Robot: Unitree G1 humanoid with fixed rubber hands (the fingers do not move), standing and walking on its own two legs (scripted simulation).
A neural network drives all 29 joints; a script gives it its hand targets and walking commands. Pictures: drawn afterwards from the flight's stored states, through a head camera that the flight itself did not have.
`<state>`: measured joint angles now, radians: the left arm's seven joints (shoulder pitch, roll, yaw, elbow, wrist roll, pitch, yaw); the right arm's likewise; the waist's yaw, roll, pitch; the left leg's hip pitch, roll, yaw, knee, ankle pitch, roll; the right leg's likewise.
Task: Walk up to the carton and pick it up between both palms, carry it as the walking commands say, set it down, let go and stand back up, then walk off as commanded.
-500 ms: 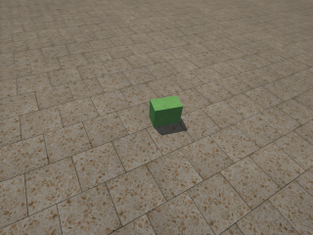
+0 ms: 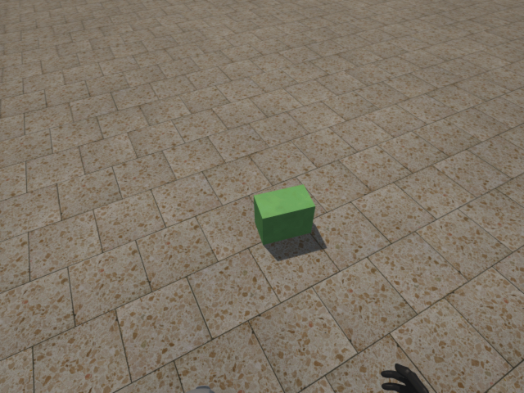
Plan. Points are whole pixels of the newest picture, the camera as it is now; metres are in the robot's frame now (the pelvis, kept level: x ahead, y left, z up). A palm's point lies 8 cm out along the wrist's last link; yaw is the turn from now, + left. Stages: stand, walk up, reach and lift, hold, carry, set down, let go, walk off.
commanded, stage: walk up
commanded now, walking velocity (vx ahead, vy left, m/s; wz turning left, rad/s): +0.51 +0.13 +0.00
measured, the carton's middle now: (283, 214) +1.01 -0.09 -0.68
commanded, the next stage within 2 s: none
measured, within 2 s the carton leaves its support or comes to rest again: neither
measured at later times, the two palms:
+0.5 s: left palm (137, 302) +0.34 +0.26 -0.13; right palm (395, 330) +0.27 -0.23 -0.12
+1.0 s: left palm (162, 229) +0.50 +0.24 -0.11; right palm (366, 195) +0.59 -0.25 -0.10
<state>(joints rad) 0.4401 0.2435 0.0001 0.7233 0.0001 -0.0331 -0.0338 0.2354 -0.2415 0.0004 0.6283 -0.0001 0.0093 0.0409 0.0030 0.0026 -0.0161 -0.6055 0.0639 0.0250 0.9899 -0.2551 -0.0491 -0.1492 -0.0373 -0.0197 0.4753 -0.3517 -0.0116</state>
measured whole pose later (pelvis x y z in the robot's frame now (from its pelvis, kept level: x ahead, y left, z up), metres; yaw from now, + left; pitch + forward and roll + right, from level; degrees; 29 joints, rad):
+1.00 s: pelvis +0.46 -0.01 +0.00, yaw -1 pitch +1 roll +1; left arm 0.40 0.24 0.00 0.72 0.00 -0.04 -0.03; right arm 0.20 -0.24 0.00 0.66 0.00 0.02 0.03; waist 0.00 0.01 0.02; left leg -0.56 0.08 0.04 0.82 -0.26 -0.06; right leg -0.13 -0.03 -0.04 0.48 -0.36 0.00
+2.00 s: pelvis +0.54 -0.02 -0.02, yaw -2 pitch +0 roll +0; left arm 0.25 0.22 0.00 0.73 0.00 0.10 -0.02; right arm 0.27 -0.22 0.00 0.68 0.00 0.05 0.00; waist 0.00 0.02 0.07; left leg -0.32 0.02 0.05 0.67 -0.35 0.02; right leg -0.29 0.01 -0.05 0.61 -0.34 0.00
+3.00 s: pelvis +0.53 -0.13 -0.01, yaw +2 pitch +3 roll +0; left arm 0.25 0.21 0.00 0.73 0.00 0.07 -0.03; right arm 0.37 -0.23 0.00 0.71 0.00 0.06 -0.03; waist 0.00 0.04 0.07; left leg -0.43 0.12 -0.05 0.75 -0.42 -0.09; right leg -0.32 0.01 -0.09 0.57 -0.30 -0.03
